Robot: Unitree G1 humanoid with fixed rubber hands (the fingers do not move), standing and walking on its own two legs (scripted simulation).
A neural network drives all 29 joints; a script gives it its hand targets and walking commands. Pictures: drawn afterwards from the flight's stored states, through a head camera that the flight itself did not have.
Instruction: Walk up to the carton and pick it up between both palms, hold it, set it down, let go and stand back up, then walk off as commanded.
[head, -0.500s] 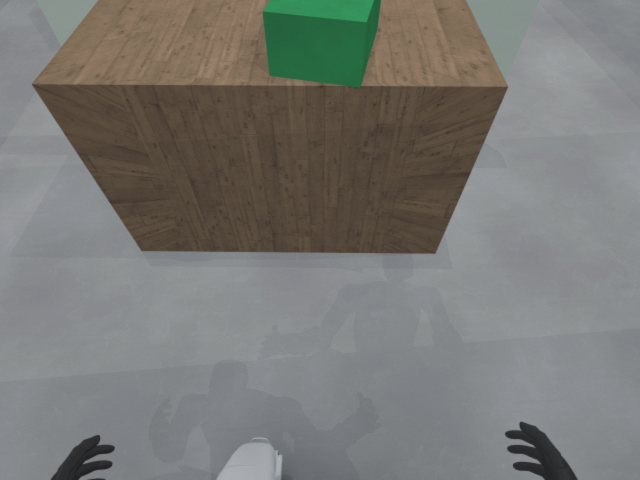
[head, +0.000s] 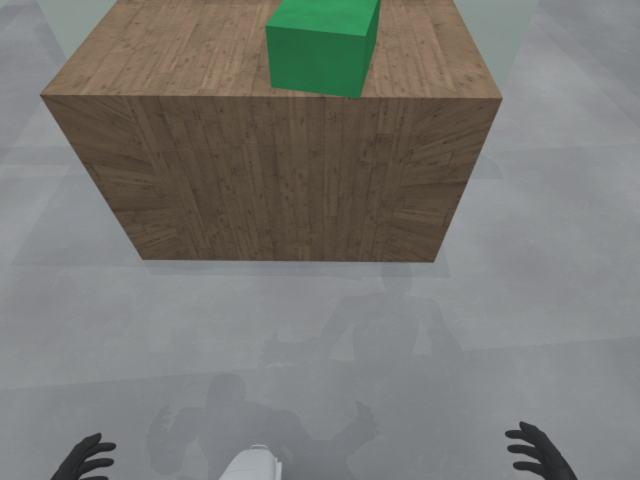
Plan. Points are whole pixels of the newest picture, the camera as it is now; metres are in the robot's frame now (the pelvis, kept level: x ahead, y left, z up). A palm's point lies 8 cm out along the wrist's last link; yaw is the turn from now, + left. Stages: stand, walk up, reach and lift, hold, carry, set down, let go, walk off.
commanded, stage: stand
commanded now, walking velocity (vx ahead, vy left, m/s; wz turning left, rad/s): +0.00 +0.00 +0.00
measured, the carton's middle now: (328, 35) +1.09 +0.00 +0.02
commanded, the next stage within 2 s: none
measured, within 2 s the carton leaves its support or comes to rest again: neither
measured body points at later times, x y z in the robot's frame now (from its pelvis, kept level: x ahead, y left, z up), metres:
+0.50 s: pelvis +0.00 +0.00 +0.00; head +0.03 -0.01 +0.45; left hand +0.12 +0.32 -0.09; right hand +0.14 -0.29 -0.10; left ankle +0.12 +0.15 -0.72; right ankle -0.04 -0.14 -0.72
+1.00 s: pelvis +0.00 +0.00 +0.00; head +0.02 -0.01 +0.45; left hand +0.12 +0.32 -0.09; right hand +0.14 -0.29 -0.09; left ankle +0.12 +0.15 -0.72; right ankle -0.04 -0.14 -0.72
